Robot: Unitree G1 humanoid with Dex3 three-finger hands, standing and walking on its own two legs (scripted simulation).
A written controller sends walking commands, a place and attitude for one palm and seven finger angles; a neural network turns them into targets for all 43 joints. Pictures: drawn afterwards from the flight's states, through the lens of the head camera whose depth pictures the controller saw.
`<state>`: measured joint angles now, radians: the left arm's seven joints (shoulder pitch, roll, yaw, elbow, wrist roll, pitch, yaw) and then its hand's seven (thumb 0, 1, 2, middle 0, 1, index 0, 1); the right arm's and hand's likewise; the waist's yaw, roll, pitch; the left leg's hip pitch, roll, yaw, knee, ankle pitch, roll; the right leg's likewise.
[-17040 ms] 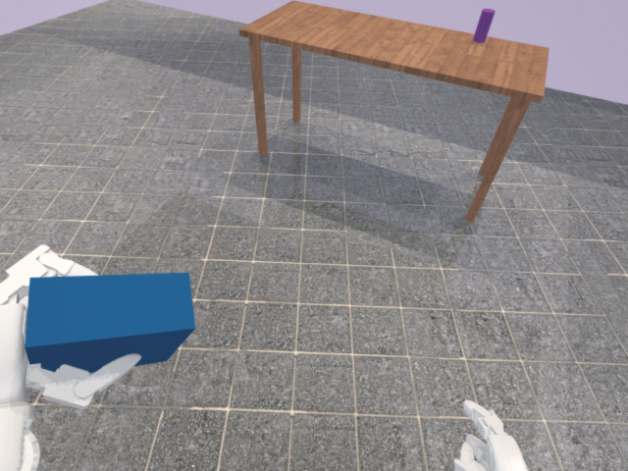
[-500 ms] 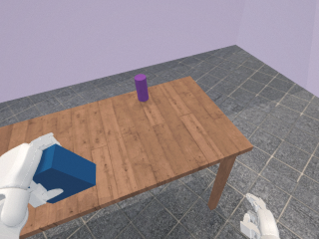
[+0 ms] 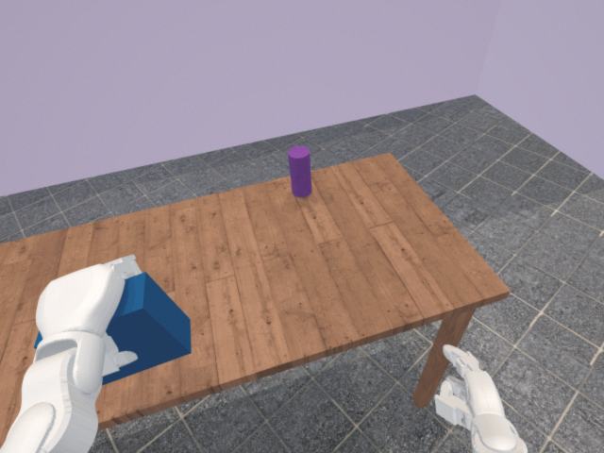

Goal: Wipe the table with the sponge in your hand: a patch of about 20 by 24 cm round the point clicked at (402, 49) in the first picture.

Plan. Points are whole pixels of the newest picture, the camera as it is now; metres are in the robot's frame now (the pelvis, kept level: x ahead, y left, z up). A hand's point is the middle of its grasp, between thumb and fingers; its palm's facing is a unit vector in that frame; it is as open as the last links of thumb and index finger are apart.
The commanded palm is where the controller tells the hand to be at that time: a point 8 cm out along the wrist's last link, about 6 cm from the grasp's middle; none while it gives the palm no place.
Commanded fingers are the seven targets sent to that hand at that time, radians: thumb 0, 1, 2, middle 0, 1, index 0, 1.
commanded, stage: turn the palm down, sponge in hand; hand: left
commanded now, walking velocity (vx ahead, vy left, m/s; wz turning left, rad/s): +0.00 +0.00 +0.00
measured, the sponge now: (131, 338) +0.22 +0.29 +0.04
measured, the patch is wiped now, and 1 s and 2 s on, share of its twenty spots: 0.00 0.00 0.00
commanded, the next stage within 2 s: move the sponge above the wiping area in 0.56 s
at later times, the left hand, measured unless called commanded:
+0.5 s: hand (121, 319) +0.22 +0.28 +0.09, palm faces +0.03 -0.09 -1.00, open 10.0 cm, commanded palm +0.19 +0.27 +0.15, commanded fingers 0.00 0.10 1.30 -1.20 -1.60 -1.20 -1.60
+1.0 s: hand (117, 329) +0.22 +0.29 +0.07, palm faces -0.04 -0.09 -1.00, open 10.0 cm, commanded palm +0.20 +0.28 +0.14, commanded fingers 0.00 0.10 1.30 -1.20 -1.60 -1.20 -1.60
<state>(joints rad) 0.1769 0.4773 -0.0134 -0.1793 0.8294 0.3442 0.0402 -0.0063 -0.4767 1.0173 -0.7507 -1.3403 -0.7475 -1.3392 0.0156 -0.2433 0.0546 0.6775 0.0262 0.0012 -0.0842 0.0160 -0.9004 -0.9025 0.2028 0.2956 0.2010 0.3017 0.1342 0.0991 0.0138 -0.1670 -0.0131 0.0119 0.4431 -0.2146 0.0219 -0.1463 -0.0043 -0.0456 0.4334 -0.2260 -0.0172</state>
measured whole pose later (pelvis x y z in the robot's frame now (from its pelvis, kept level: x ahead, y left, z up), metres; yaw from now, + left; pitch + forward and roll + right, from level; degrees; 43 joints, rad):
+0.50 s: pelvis +0.00 -0.01 +0.00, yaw +0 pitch -4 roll +0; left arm 0.14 0.46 -0.07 -0.13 0.92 0.38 0.01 0.00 -0.48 1.02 -0.75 -1.34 -0.75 -1.34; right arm -0.01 -0.26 0.04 0.70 0.03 0.01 -0.06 0.02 -0.90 -0.90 0.20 0.30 0.20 0.30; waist 0.14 0.12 0.01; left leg -0.14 -0.01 0.01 0.41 -0.20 0.01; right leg -0.13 0.01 -0.05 0.42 -0.22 -0.03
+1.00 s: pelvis +0.00 -0.02 +0.00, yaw +0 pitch -4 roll +0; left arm 0.13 0.48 -0.02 -0.02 0.91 0.34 0.01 0.00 -0.48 1.02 -0.75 -1.34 -0.75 -1.34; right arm 0.02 -0.27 0.02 0.71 0.04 -0.02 -0.08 0.02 -0.90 -0.90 0.20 0.30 0.20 0.30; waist 0.13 0.11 0.02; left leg -0.16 0.01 0.00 0.43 -0.21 0.00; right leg -0.14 0.02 -0.05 0.42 -0.22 -0.04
